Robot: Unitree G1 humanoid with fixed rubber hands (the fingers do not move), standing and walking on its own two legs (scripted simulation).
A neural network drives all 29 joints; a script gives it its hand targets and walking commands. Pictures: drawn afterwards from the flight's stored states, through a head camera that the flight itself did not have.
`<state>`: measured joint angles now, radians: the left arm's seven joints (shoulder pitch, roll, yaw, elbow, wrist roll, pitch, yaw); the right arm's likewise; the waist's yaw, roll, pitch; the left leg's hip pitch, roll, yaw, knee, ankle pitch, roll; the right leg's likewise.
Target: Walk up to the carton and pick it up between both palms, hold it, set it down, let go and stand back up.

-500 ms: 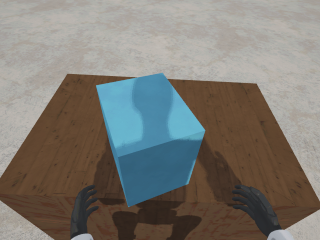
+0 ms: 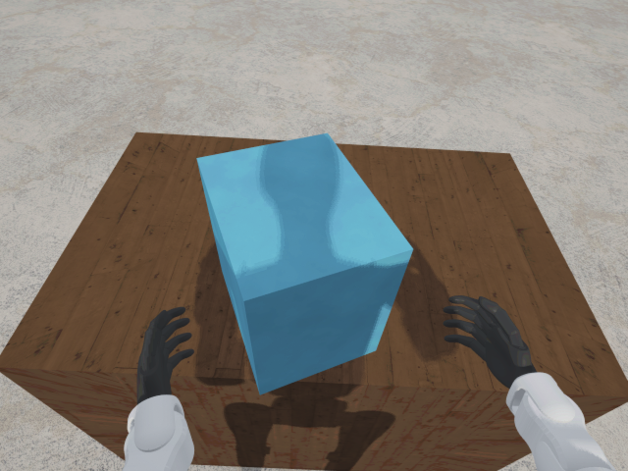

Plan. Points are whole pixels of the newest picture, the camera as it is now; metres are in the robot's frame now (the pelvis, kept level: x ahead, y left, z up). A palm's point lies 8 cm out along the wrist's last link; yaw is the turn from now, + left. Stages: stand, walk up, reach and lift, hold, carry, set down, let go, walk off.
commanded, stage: reach and lift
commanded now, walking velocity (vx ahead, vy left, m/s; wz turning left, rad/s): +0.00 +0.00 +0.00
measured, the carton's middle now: (294, 262) +0.42 +0.08 +0.00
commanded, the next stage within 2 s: none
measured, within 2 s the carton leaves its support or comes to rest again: neither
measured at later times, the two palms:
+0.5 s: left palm (145, 328) +0.25 +0.23 +0.08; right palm (483, 287) +0.35 -0.17 +0.07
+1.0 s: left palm (131, 272) +0.29 +0.24 +0.13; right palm (464, 223) +0.42 -0.14 +0.12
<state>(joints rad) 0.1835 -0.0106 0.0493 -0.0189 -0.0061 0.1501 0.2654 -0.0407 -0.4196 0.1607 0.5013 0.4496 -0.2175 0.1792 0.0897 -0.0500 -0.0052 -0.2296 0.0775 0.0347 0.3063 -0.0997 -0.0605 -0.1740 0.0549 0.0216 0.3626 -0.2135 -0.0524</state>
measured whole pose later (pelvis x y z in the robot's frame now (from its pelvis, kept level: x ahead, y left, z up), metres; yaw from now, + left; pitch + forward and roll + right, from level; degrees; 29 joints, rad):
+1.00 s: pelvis -0.01 +0.00 +0.00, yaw +0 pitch +5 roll +0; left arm -0.38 0.08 0.20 -0.13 -0.11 0.77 0.23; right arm -0.64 -0.47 0.14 0.50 0.48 0.31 0.03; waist 0.16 -0.01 -0.01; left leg -0.32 0.08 0.01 0.31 -0.07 -0.07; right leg -0.26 0.07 0.01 0.37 -0.19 -0.06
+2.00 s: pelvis -0.01 +0.01 -0.01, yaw +1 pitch +15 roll -1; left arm -0.50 -0.01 0.18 0.33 -0.03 0.33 0.22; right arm -0.86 -0.37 0.04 0.97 0.28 0.03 0.09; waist 0.23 0.02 -0.11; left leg -0.56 0.08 -0.03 0.35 -0.06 -0.05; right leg -0.46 0.07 -0.01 0.34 -0.15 -0.04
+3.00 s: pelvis +0.00 +0.00 -0.01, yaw +1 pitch +17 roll -1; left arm -0.60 -0.16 0.35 0.65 0.17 0.01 0.23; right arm -0.89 -0.17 -0.07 1.17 0.11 -0.14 0.03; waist 0.21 -0.01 -0.15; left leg -0.59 0.09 -0.01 0.38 -0.09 -0.06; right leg -0.50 0.07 -0.01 0.38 -0.18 -0.05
